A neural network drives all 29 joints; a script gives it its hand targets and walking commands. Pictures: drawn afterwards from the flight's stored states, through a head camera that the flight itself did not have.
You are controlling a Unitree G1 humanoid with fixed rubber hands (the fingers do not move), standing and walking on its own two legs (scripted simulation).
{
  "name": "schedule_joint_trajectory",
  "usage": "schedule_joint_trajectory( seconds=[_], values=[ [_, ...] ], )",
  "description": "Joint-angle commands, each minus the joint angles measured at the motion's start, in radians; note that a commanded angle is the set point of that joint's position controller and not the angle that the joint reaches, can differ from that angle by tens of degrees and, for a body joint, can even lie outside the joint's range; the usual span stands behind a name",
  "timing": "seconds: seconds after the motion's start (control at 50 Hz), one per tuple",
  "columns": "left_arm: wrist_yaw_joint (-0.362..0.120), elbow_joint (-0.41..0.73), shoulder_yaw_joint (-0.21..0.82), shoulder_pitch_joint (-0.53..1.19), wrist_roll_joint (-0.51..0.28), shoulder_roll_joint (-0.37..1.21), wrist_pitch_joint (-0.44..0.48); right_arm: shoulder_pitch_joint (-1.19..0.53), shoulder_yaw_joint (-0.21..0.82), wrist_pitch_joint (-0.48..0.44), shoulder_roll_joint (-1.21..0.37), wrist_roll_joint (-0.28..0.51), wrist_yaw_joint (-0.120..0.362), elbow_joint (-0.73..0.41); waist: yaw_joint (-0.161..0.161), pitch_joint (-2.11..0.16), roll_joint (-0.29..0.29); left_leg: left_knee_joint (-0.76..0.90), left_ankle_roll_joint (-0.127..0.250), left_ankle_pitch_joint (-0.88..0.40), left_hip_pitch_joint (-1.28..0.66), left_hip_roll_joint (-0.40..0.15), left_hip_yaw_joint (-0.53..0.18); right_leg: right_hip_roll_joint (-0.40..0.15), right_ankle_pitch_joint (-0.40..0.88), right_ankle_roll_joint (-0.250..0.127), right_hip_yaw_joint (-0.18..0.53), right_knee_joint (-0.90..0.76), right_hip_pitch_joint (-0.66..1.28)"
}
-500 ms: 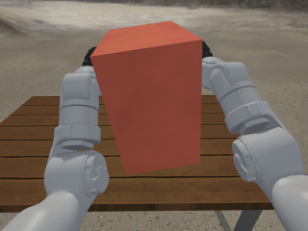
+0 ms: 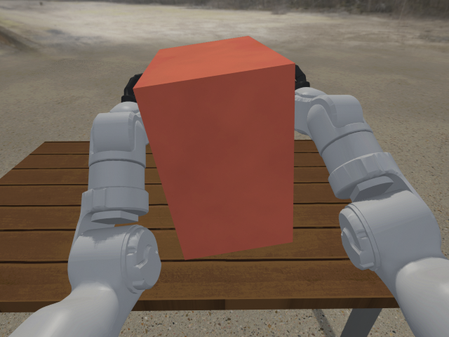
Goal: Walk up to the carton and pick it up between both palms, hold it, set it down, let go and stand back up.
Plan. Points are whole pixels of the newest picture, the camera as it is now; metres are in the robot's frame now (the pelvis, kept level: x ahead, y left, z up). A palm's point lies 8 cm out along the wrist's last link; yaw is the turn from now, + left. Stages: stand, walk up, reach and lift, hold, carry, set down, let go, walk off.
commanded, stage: hold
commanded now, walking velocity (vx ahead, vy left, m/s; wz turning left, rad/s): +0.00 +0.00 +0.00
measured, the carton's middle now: (219, 136) +0.38 -0.01 +0.27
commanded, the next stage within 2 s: set down in 0.68 s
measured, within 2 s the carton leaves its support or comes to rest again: neither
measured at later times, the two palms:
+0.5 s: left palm (132, 114) +0.38 +0.13 +0.32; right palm (298, 103) +0.37 -0.13 +0.33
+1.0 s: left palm (130, 105) +0.40 +0.14 +0.32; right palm (291, 96) +0.38 -0.12 +0.33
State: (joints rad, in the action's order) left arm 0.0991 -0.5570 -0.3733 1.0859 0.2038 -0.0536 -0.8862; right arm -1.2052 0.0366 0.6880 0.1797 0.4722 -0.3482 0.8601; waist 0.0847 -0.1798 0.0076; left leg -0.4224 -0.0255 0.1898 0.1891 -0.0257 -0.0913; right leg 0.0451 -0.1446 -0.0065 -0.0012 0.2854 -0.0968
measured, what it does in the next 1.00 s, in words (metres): stands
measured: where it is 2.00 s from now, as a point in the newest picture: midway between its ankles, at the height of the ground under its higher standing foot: outside the picture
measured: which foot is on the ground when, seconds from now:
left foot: down 0.00-1.00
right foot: down 0.00-1.00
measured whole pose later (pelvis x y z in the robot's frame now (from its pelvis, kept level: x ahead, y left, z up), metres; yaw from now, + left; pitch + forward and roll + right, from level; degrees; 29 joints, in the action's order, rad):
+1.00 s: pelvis +0.00 +0.01 +0.00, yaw +0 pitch -3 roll -2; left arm 0.06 -0.71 -0.44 1.18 0.24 -0.10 -0.69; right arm -1.26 -0.10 0.52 0.11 0.33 -0.31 0.95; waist 0.12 -0.13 -0.03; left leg -0.40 -0.01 0.18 0.16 -0.01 -0.09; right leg 0.03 -0.14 0.00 0.01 0.27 -0.07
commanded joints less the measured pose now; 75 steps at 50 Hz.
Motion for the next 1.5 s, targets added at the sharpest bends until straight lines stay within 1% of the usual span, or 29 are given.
schedule_joint_trajectory(
  seconds=[0.0, 0.02, 0.1, 0.22, 0.26, 0.28, 0.3, 0.34, 0.36, 0.4, 0.44, 0.52, 0.58, 0.66, 0.7, 0.74, 0.78, 0.82, 0.86, 0.9, 0.98, 1.1, 1.14, 1.24, 1.28, 1.32, 1.36, 1.42, 1.48],
  values=[
    [-0.145, 0.145, 0.354, 0.865, -0.177, 0.641, 0.089, -0.874, 0.131, -0.034, -0.706, 0.170, 0.128, -0.343, 0.019, -0.391, 0.076, 0.034, -0.053, -0.225, -0.128, 0.060, 0.025, 0.049, 0.179, 0.052, 0.018, -0.011, 0.102],
    [-0.140, 0.183, 0.342, 0.904, -0.183, 0.625, 0.101, -0.871, 0.148, -0.031, -0.736, 0.175, 0.128, -0.339, 0.009, -0.418, 0.049, 0.031, -0.045, -0.230, -0.135, 0.064, 0.028, 0.048, 0.183, 0.064, 0.013, -0.008, 0.103],
    [-0.146, 0.119, 0.306, 0.812, -0.146, 0.610, 0.081, -0.833, 0.154, -0.027, -0.713, 0.180, 0.120, -0.335, 0.002, -0.362, 0.027, 0.040, -0.038, -0.220, -0.131, 0.064, 0.029, 0.044, 0.214, 0.067, 0.018, -0.011, 0.111],
    [-0.151, 0.154, 0.326, 0.832, -0.156, 0.612, 0.087, -0.878, 0.171, -0.038, -0.727, 0.189, 0.119, -0.394, 0.001, -0.388, 0.020, 0.028, -0.037, -0.247, -0.145, 0.068, 0.030, 0.045, 0.248, 0.071, 0.015, -0.013, 0.112],
    [-0.152, 0.112, 0.310, 0.826, -0.146, 0.609, 0.081, -0.886, 0.150, -0.040, -0.721, 0.170, 0.121, -0.374, -0.005, -0.355, 0.010, 0.045, -0.026, -0.188, -0.136, 0.067, 0.036, 0.040, 0.184, 0.071, 0.017, -0.027, 0.087],
    [-0.153, 0.125, 0.316, 0.835, -0.146, 0.607, 0.082, -0.858, 0.141, -0.035, -0.716, 0.166, 0.121, -0.343, 0.007, -0.335, 0.027, 0.046, -0.030, -0.199, -0.136, 0.064, 0.034, 0.038, 0.194, 0.068, 0.020, -0.025, 0.086],
    [-0.152, 0.146, 0.315, 0.843, -0.146, 0.604, 0.083, -0.866, 0.164, -0.040, -0.729, 0.176, 0.121, -0.368, -0.010, -0.375, 0.024, 0.040, -0.028, -0.218, -0.141, 0.068, 0.035, 0.037, 0.209, 0.071, 0.021, -0.019, 0.105],
    [-0.150, 0.147, 0.328, 0.858, -0.163, 0.615, 0.086, -0.889, 0.165, -0.040, -0.727, 0.184, 0.120, -0.391, 0.000, -0.398, 0.035, 0.030, -0.030, -0.215, -0.136, 0.070, 0.034, 0.039, 0.208, 0.070, 0.021, -0.018, 0.105],
    [-0.149, 0.140, 0.312, 0.850, -0.154, 0.599, 0.087, -0.865, 0.166, -0.032, -0.733, 0.181, 0.118, -0.362, -0.001, -0.367, 0.015, 0.034, -0.026, -0.217, -0.135, 0.070, 0.033, 0.040, 0.216, 0.075, 0.019, -0.018, 0.100],
    [-0.152, 0.076, 0.289, 0.826, -0.138, 0.595, 0.079, -0.869, 0.130, -0.031, -0.717, 0.157, 0.121, -0.333, -0.003, -0.294, 0.010, 0.060, -0.021, -0.133, -0.111, 0.068, 0.035, 0.032, 0.126, 0.067, 0.021, -0.043, 0.061],
    [-0.160, 0.077, 0.313, 0.847, -0.153, 0.622, 0.084, -0.872, 0.103, -0.037, -0.708, 0.141, 0.127, -0.313, 0.021, -0.313, 0.039, 0.070, -0.028, -0.098, -0.089, 0.063, 0.036, 0.028, 0.088, 0.054, 0.027, -0.047, 0.054],
    [-0.145, 0.107, 0.321, 0.892, -0.172, 0.627, 0.101, -0.895, 0.113, -0.038, -0.710, 0.157, 0.133, -0.317, 0.018, -0.391, 0.053, 0.046, -0.038, -0.165, -0.107, 0.062, 0.029, 0.043, 0.125, 0.051, 0.023, -0.025, 0.078],
    [-0.144, 0.049, 0.276, 0.856, -0.145, 0.607, 0.092, -0.891, 0.113, -0.036, -0.709, 0.152, 0.135, -0.285, -0.008, -0.334, 0.035, 0.056, -0.030, -0.152, -0.088, 0.063, 0.035, 0.040, 0.113, 0.052, 0.026, -0.028, 0.073],
    [-0.147, 0.081, 0.326, 0.882, -0.178, 0.651, 0.099, -0.897, 0.096, -0.041, -0.683, 0.154, 0.139, -0.300, 0.022, -0.386, 0.088, 0.051, -0.053, -0.165, -0.100, 0.055, 0.024, 0.045, 0.102, 0.036, 0.024, -0.022, 0.072],
    [-0.157, 0.073, 0.307, 0.885, -0.191, 0.613, 0.109, -0.908, 0.087, -0.049, -0.700, 0.120, 0.135, -0.329, 0.036, -0.380, 0.030, 0.031, -0.041, -0.172, -0.094, 0.066, 0.030, 0.036, 0.143, 0.063, 0.021, -0.031, 0.051],
    [-0.160, 0.088, 0.285, 0.886, -0.189, 0.585, 0.120, -0.904, 0.107, -0.046, -0.717, 0.120, 0.130, -0.340, 0.028, -0.403, -0.012, 0.029, -0.029, -0.178, -0.096, 0.073, 0.031, 0.032, 0.181, 0.076, 0.027, -0.027, 0.078],
    [-0.167, 0.051, 0.250, 0.881, -0.158, 0.551, 0.132, -0.881, 0.081, -0.055, -0.702, 0.099, 0.129, -0.293, 0.025, -0.354, -0.010, 0.049, -0.026, -0.147, -0.091, 0.074, 0.037, 0.024, 0.162, 0.078, 0.024, -0.031, 0.071],
    [-0.171, 0.057, 0.256, 0.886, -0.159, 0.556, 0.161, -0.923, 0.094, -0.097, -0.718, 0.093, 0.130, -0.342, 0.008, -0.408, 0.007, 0.039, -0.022, -0.164, -0.101, 0.074, 0.037, 0.017, 0.186, 0.075, 0.021, -0.024, 0.097],
    [-0.175, 0.031, 0.265, 0.924, -0.146, 0.569, 0.196, -0.928, 0.048, -0.140, -0.699, 0.055, 0.134, -0.294, 0.027, -0.385, 0.062, 0.044, -0.039, -0.173, -0.127, 0.072, 0.038, 0.019, 0.162, 0.066, 0.003, -0.026, 0.080],
    [-0.180, 0.008, 0.255, 0.943, -0.128, 0.567, 0.241, -0.917, 0.014, -0.186, -0.695, 0.007, 0.140, -0.240, 0.036, -0.355, 0.070, 0.050, -0.039, -0.152, -0.158, 0.066, 0.041, 0.021, 0.118, 0.058, -0.011, -0.036, 0.059],
    [-0.208, -0.112, 0.177, 0.837, -0.054, 0.494, 0.282, -0.818, -0.034, -0.246, -0.648, -0.079, 0.141, -0.097, 0.053, -0.236, 0.023, 0.094, -0.023, -0.113, -0.177, 0.061, 0.054, 0.012, 0.080, 0.054, -0.023, -0.058, 0.099],
    [-0.232, -0.092, 0.237, 0.762, -0.039, 0.551, 0.329, -0.802, 0.008, -0.363, -0.662, -0.115, 0.144, -0.173, 0.071, -0.275, 0.044, 0.063, -0.036, -0.282, -0.270, 0.063, 0.067, 0.019, 0.200, 0.045, -0.048, -0.059, 0.147],
    [-0.236, -0.083, 0.273, 0.724, -0.047, 0.571, 0.337, -0.769, 0.035, -0.384, -0.667, -0.115, 0.136, -0.204, 0.095, -0.287, 0.046, 0.040, -0.041, -0.350, -0.312, 0.069, 0.065, 0.023, 0.271, 0.049, -0.050, -0.059, 0.168],
    [-0.223, 0.070, 0.427, 0.743, -0.110, 0.677, 0.357, -0.809, 0.114, -0.444, -0.696, -0.082, 0.129, -0.390, 0.122, -0.402, 0.118, -0.007, -0.069, -0.457, -0.371, 0.066, 0.049, 0.028, 0.328, 0.038, -0.067, -0.045, 0.157],
    [-0.214, 0.101, 0.466, 0.742, -0.123, 0.704, 0.363, -0.801, 0.133, -0.454, -0.707, -0.082, 0.129, -0.433, 0.132, -0.410, 0.118, -0.016, -0.074, -0.470, -0.386, 0.064, 0.044, 0.030, 0.319, 0.037, -0.073, -0.047, 0.149],
    [-0.205, 0.128, 0.490, 0.721, -0.121, 0.729, 0.363, -0.801, 0.165, -0.465, -0.722, -0.078, 0.132, -0.488, 0.121, -0.429, 0.131, -0.019, -0.070, -0.479, -0.396, 0.062, 0.039, 0.031, 0.329, 0.035, -0.074, -0.037, 0.154],
    [-0.200, 0.110, 0.485, 0.707, -0.111, 0.721, 0.353, -0.787, 0.177, -0.456, -0.722, -0.081, 0.134, -0.484, 0.111, -0.393, 0.127, -0.007, -0.061, -0.426, -0.381, 0.064, 0.041, 0.026, 0.289, 0.038, -0.069, -0.040, 0.139],
    [-0.207, 0.068, 0.464, 0.679, -0.099, 0.703, 0.346, -0.772, 0.173, -0.452, -0.733, -0.109, 0.140, -0.468, 0.103, -0.371, 0.068, 0.030, -0.033, -0.316, -0.337, 0.064, 0.050, 0.017, 0.253, 0.050, -0.064, -0.038, 0.136],
    [-0.206, 0.078, 0.483, 0.665, -0.101, 0.724, 0.350, -0.783, 0.179, -0.467, -0.737, -0.116, 0.145, -0.504, 0.096, -0.412, 0.092, 0.016, -0.037, -0.356, -0.376, 0.060, 0.050, 0.020, 0.283, 0.043, -0.067, -0.036, 0.131]
  ],
)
